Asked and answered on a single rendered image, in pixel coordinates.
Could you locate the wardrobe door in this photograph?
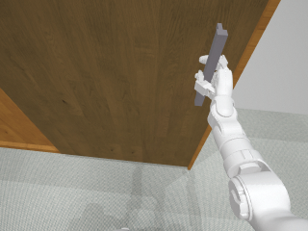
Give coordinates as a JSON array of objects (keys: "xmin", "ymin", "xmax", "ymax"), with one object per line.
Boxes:
[
  {"xmin": 0, "ymin": 88, "xmax": 54, "ymax": 146},
  {"xmin": 0, "ymin": 0, "xmax": 269, "ymax": 167}
]

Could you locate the robot right forearm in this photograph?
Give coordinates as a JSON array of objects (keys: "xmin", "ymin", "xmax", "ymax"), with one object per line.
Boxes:
[{"xmin": 207, "ymin": 95, "xmax": 291, "ymax": 209}]

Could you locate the handle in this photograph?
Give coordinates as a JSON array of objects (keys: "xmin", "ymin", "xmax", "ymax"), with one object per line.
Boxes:
[{"xmin": 194, "ymin": 23, "xmax": 228, "ymax": 106}]

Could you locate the right robot hand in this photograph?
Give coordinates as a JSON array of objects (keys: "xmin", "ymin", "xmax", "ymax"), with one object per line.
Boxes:
[{"xmin": 194, "ymin": 55, "xmax": 233, "ymax": 100}]

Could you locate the robot right upper arm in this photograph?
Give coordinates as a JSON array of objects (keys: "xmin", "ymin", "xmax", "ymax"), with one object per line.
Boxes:
[{"xmin": 228, "ymin": 170, "xmax": 308, "ymax": 231}]

